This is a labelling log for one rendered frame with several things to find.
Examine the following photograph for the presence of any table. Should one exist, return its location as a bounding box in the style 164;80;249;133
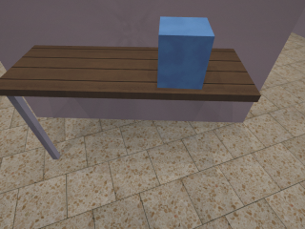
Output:
0;45;261;160

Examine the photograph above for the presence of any carton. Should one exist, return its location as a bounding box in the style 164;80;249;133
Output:
157;16;215;90

